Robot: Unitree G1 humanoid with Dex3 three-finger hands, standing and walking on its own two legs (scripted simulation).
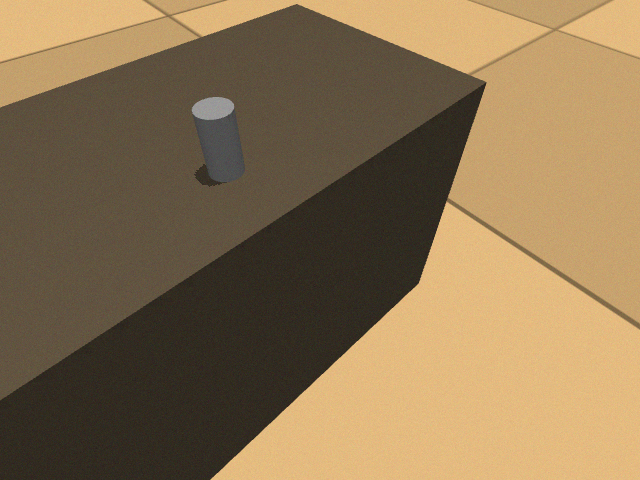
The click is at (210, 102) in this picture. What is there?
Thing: squat round
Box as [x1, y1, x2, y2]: [192, 97, 244, 181]
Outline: 206,98 200,100 192,107 192,113 208,173 215,180 230,181 239,177 244,171 233,104 230,100 222,97
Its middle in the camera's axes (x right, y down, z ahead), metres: -0.16 -0.16 +0.66
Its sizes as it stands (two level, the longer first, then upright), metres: 0.064 0.064 0.122
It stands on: a support 0.80 m high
